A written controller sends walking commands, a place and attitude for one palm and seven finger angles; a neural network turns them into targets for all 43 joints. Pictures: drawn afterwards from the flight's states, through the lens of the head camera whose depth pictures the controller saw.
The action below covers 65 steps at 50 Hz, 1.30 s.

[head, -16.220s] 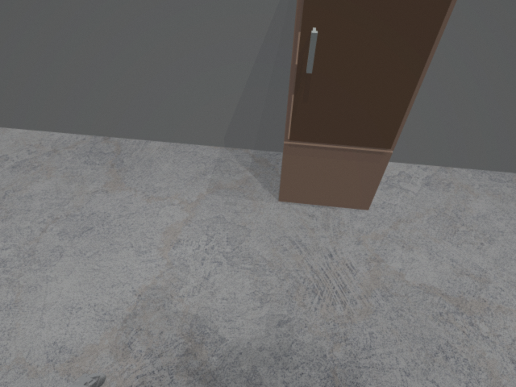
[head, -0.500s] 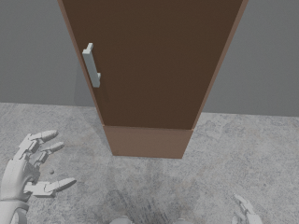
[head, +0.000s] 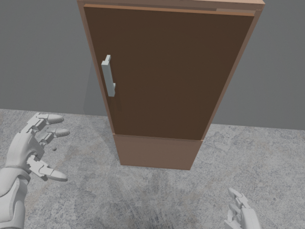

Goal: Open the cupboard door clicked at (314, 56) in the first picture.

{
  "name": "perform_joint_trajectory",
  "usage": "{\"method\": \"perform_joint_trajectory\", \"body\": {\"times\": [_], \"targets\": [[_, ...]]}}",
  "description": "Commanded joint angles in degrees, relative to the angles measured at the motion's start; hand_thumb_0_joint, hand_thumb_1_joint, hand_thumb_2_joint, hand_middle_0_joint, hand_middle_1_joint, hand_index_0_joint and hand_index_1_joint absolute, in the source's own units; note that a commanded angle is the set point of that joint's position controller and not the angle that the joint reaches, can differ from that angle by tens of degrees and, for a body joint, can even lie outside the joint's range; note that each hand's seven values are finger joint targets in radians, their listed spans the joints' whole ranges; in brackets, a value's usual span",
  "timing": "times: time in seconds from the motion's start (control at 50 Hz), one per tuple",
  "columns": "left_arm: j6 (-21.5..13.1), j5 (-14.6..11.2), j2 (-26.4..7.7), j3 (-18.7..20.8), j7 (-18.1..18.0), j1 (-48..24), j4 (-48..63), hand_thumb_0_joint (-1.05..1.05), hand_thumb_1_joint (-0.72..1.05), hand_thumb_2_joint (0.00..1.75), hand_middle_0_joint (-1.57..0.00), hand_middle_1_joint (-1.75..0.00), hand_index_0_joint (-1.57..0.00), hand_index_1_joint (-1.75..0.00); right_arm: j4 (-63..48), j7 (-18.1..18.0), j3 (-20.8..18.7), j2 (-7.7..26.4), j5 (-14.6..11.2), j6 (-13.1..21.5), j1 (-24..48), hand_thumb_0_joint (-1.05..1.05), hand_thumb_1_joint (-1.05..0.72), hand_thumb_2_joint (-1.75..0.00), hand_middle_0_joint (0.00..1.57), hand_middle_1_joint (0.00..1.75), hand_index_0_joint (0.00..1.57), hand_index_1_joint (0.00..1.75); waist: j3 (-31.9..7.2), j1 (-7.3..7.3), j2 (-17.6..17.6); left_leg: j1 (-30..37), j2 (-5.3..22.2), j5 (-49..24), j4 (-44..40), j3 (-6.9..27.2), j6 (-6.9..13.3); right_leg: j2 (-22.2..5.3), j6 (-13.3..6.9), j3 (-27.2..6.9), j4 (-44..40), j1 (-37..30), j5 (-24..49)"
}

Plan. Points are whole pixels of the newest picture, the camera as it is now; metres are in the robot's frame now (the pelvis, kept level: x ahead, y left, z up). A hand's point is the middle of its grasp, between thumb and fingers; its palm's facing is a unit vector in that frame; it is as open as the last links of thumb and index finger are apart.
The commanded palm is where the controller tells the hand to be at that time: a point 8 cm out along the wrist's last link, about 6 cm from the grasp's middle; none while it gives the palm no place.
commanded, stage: raise the hand with hooked fingers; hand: left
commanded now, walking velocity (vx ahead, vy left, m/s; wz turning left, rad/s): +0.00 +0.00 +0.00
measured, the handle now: (110, 76) +0.54 +0.19 +0.08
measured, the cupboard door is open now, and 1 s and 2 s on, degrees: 0 0 0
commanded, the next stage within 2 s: move the hooked fingers beside the handle in 0.62 s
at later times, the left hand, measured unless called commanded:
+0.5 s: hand (57, 136) +0.30 +0.26 +0.09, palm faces +0.06 -1.00 -0.03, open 14.0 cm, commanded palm +0.27 +0.30 +0.10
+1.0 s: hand (69, 127) +0.33 +0.24 +0.10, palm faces +0.03 -1.00 -0.03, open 14.0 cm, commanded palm +0.30 +0.29 +0.09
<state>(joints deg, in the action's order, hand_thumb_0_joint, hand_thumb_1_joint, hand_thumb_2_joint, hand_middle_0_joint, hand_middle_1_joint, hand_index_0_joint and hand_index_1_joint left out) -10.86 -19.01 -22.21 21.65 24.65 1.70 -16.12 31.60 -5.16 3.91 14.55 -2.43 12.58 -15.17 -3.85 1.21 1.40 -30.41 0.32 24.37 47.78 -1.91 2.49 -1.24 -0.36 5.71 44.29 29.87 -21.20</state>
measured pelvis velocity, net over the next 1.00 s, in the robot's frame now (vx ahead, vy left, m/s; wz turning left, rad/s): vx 0.00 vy -0.03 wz -0.01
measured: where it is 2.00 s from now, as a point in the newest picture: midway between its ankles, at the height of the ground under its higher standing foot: outside the picture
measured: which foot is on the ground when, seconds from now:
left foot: down 0.00-1.00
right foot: down 0.00-1.00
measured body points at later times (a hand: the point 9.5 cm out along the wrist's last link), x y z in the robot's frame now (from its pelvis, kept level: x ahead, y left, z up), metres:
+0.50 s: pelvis +0.00 -0.01 +0.01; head +0.04 -0.01 +0.46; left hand +0.29 +0.31 +0.10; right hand +0.15 -0.27 -0.07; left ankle +0.00 +0.09 -0.70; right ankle +0.01 -0.12 -0.70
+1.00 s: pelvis +0.00 -0.03 +0.01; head +0.04 -0.03 +0.45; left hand +0.32 +0.29 +0.10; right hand +0.15 -0.28 -0.08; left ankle +0.00 +0.09 -0.70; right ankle +0.01 -0.12 -0.70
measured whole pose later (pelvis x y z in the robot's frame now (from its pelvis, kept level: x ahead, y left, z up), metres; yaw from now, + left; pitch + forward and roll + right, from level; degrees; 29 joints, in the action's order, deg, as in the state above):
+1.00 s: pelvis +0.00 -0.03 +0.01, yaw +0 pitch +7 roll -1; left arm -12.6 -17.9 -24.3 24.2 27.5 -12.4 -31.0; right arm 33.9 -5.9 2.8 16.2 -2.7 10.3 -15.7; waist -2.8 0.0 1.1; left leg -29.2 1.4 22.5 44.5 -1.6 0.5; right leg 0.0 -2.3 5.9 42.7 29.6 -20.4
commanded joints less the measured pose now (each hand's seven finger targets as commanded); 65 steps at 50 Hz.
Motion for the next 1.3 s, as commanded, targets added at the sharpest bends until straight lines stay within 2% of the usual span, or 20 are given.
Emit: {"method": "perform_joint_trajectory", "body": {"times": [0.0, 0.1, 0.12, 0.18, 0.3, 0.34, 0.36, 0.42, 0.5, 0.62, 0.7, 0.72, 0.78, 0.84, 0.94, 0.98, 1.06, 1.12, 1.2, 1.28], "targets": [[-5.7, -2.2, -16.7, 8.4, 0.5, -17.0, 11.0, 0.00, -0.50, 0.30, -0.30, -1.20, -0.30, -1.20, -6.5, -1.0, -4.0, 9.1, -0.3, 3.3, 1.7, 0.00, -0.90, -0.90, 0.20, 0.30, 0.20, 0.30, -12.9, -0.83, 5.8, 9.5, 0.4, -18.4, -10.0, 5.3, -2.7, 2.3, -1.8, -1.8, -5.2, -5.9, 11.8], [-1.9, -1.9, -16.9, 7.3, 3.6, -19.8, 2.7, 0.00, -0.50, 0.30, -0.30, -1.20, -0.30, -1.20, -5.8, -1.3, -4.1, 9.9, -0.9, 2.5, 1.1, 0.00, -0.90, -0.90, 0.20, 0.30, 0.20, 0.30, -10.6, -1.33, 4.3, 8.7, 0.4, -18.0, -11.1, 4.9, -2.4, 1.9, -1.7, -1.8, -6.8, -6.0, 12.4], [-1.0, -2.1, -15.4, 6.4, 4.3, -18.4, 0.6, 0.00, -0.50, 0.30, -0.30, -1.20, -0.30, -1.20, -6.1, -1.3, -4.1, 9.8, -0.9, 2.5, 1.1, 0.00, -0.90, -0.90, 0.20, 0.30, 0.20, 0.30, -9.6, -1.23, 3.4, 8.1, 0.2, -17.3, -11.2, 4.8, -2.2, 1.8, -1.6, -1.7, -7.1, -5.8, 12.1], [0.0, -2.4, -14.9, 6.0, 5.6, -16.4, 0.0, 0.00, -0.50, 0.30, -0.30, -1.20, -0.30, -1.20, -7.0, -0.8, -4.3, 10.1, -0.9, 2.4, 0.9, 0.00, -0.90, -0.90, 0.20, 0.30, 0.20, 0.30, -11.0, -0.68, 1.0, 7.9, 0.1, -18.9, -10.9, 4.4, -1.8, 1.9, -1.6, -1.9, -7.2, -7.2, 14.0], [-4.6, -2.7, -18.9, 10.6, 2.6, -17.4, 7.5, 0.00, -0.50, 0.30, -0.30, -1.20, -0.30, -1.20, -7.6, 0.0, -4.8, 9.6, -0.2, 2.5, 0.8, 0.00, -0.90, -0.90, 0.20, 0.30, 0.20, 0.30, -15.3, 0.41, 3.1, 9.6, 0.0, -22.0, -10.6, 3.9, -1.9, 2.0, -1.7, -2.6, -6.4, -9.7, 16.5], [-5.8, -2.5, -18.4, 10.4, 1.6, -18.0, 8.5, 0.00, -0.50, 0.30, -0.30, -1.20, -0.30, -1.20, -7.1, 0.0, -4.9, 9.5, -0.2, 2.5, 0.6, 0.00, -0.90, -0.90, 0.20, 0.30, 0.20, 0.30, -14.7, -0.12, 4.9, 9.7, -0.1, -21.0, -10.5, 3.4, -1.9, 1.9, -1.5, -2.9, -6.6, -9.0, 16.0], [-5.7, -2.4, -19.3, 10.9, 1.4, -18.7, 7.7, 0.00, -0.50, 0.30, -0.30, -1.20, -0.30, -1.20, -7.0, 0.0, -4.7, 9.6, 0.1, 2.3, 0.5, 0.00, -0.90, -0.90, 0.20, 0.30, 0.20, 0.30, -13.3, -0.11, 4.0, 8.8, -0.1, -20.6, -10.4, 3.5, -1.8, 2.1, -1.8, -2.9, -6.6, -9.2, 16.0], [-5.2, -1.9, -16.9, 8.7, 1.7, -19.0, 5.5, 0.00, -0.50, 0.30, -0.30, -1.20, -0.30, -1.20, -6.5, -0.3, -4.7, 9.4, -0.4, 2.1, 0.8, 0.00, -0.90, -0.90, 0.20, 0.30, 0.20, 0.30, -11.2, -0.86, 6.2, 7.9, -0.3, -17.0, -10.8, 2.9, -1.5, 1.7, -1.5, -3.5, -7.6, -8.0, 13.7], [-3.7, -1.5, -16.0, 6.6, 3.4, -18.5, 4.2, 0.00, -0.50, 0.30, -0.30, -1.20, -0.30, -1.20, -6.7, -0.7, -4.7, 9.6, -0.7, 1.8, 0.7, 0.00, -0.90, -0.90, 0.20, 0.30, 0.20, 0.30, -11.3, -1.37, 4.4, 7.9, -0.2, -16.6, -10.8, 2.9, -1.2, 1.7, -1.4, -3.5, -8.1, -8.2, 13.8], [-4.0, -2.9, -17.6, 9.5, 3.3, -17.7, 4.0, 0.00, -0.50, 0.30, -0.30, -1.20, -0.30, -1.20, -7.0, -0.8, -4.6, 9.4, -0.5, 2.0, 1.1, 0.00, -0.90, -0.90, 0.20, 0.30, 0.20, 0.30, -13.0, -0.54, 0.4, 6.5, -0.4, -17.9, -10.0, 2.5, -1.0, 1.5, -0.9, -4.3, -7.9, -10.9, 16.5], [-4.6, -2.6, -16.4, 8.2, 3.1, -19.0, 3.3, 0.00, -0.50, 0.30, -0.30, -1.20, -0.30, -1.20, -6.6, -0.7, -4.5, 9.2, -0.7, 1.8, 1.2, 0.00, -0.90, -0.90, 0.20, 0.30, 0.20, 0.30, -11.6, -1.13, 2.0, 6.3, -0.4, -17.2, -9.9, 2.2, -1.1, 1.4, -0.9, -4.5, -7.9, -9.9, 16.0], [-4.6, -2.2, -15.7, 7.1, 3.0, -20.4, 3.3, 0.00, -0.50, 0.30, -0.30, -1.20, -0.30, -1.20, -6.4, -0.7, -4.5, 9.2, -0.7, 1.8, 1.2, 0.00, -0.90, -0.90, 0.20, 0.30, 0.20, 0.30, -11.6, -1.27, 3.5, 6.7, -0.5, -17.2, -9.9, 2.3, -1.1, 1.4, -1.0, -4.5, -7.8, -9.2, 16.0], [-4.3, -1.6, -17.6, 7.9, 3.1, -23.3, 0.9, 0.00, -0.50, 0.30, -0.30, -1.20, -0.30, -1.20, -5.9, -0.9, -4.5, 9.6, -0.6, 1.4, 0.5, 0.00, -0.90, -0.90, 0.20, 0.30, 0.20, 0.30, -11.7, -2.02, 0.7, 5.4, -0.4, -16.3, -9.2, 2.1, -0.9, 1.3, -0.7, -5.2, -7.9, -9.5, 15.6], [-4.8, -0.9, -17.2, 6.4, 3.2, -28.5, -0.6, 0.00, -0.50, 0.30, -0.30, -1.20, -0.30, -1.20, -5.3, -1.2, -4.4, 9.5, -0.8, 1.2, 0.5, 0.00, -0.90, -0.90, 0.20, 0.30, 0.20, 0.30, -11.7, -2.76, 2.3, 5.1, -0.6, -14.3, -9.2, 2.2, -0.9, 1.1, -0.7, -5.5, -8.1, -8.3, 13.2], [-6.1, -0.6, -19.0, 7.2, 2.9, -31.8, -2.8, 0.00, -0.50, 0.30, -0.30, -1.20, -0.30, -1.20, -4.7, -1.3, -4.4, 9.4, -0.7, 0.7, 0.1, 0.00, -0.90, -0.90, 0.20, 0.30, 0.20, 0.30, -14.7, -2.38, 3.6, 5.8, -0.6, -16.1, -8.8, 2.1, -0.9, 1.0, -0.8, -5.9, -7.5, -9.8, 15.4], [-6.0, -0.6, -19.9, 8.2, 3.0, -31.5, -5.3, 0.00, -0.50, 0.30, -0.30, -1.20, -0.30, -1.20, -4.6, -1.1, -4.5, 9.6, -0.6, 0.2, -0.5, 0.00, -0.90, -0.90, 0.20, 0.30, 0.20, 0.30, -15.4, -2.21, 1.1, 5.0, -0.4, -17.1, -8.6, 2.1, -0.8, 1.1, -0.7, -6.0, -7.0, -11.0, 17.2], [-4.9, -0.2, -22.0, 9.8, 3.1, -31.3, -10.9, 0.00, -0.50, 0.30, -0.30, -1.20, -0.30, -1.20, -4.9, -0.7, -4.5, 10.1, -0.7, -0.9, -0.9, 0.00, -0.90, -0.90, 0.20, 0.30, 0.20, 0.30, -12.8, -1.45, 1.3, 1.8, -0.4, -15.8, -8.7, 1.7, -1.0, 0.8, -0.9, -6.4, -7.0, -10.9, 16.3], [-5.1, 0.7, -20.9, 7.9, 3.2, -35.1, -12.8, 0.00, -0.50, 0.30, -0.30, -1.20, -0.30, -1.20, -5.0, -0.5, -4.6, 10.2, -0.8, -1.5, -1.7, 0.00, -0.90, -0.90, 0.20, 0.30, 0.20, 0.30, -12.7, -2.43, 1.8, 1.7, -0.5, -14.8, -9.0, 1.7, -0.9, 0.9, -0.8, -5.9, -7.1, -8.9, 15.1], [-7.4, 0.9, -23.5, 9.1, 3.2, -40.2, -12.8, 0.00, -0.50, 0.30, -0.30, -1.20, -0.30, -1.20, -4.6, -0.5, -4.9, 10.5, -0.7, -2.2, -3.1, 0.00, -0.90, -0.90, 0.20, 0.30, 0.20, 0.30, -16.1, -2.85, 2.5, 2.4, -0.3, -15.5, -8.1, 1.7, -0.7, 1.2, -0.8, -6.6, -6.5, -9.6, 15.9], [-9.1, 1.5, -22.8, 7.5, 3.4, -45.1, -14.6, 0.00, -0.50, 0.30, -0.30, -1.20, -0.30, -1.20, -3.7, -0.6, -5.1, 10.6, -0.6, -2.9, -4.5, 0.00, -0.90, -0.90, 0.20, 0.30, 0.20, 0.30, -18.1, -3.98, 3.1, 4.0, -0.2, -16.3, -7.6, 2.0, -0.6, 1.7, -0.9, -6.0, -5.7, -7.9, 16.1]]}}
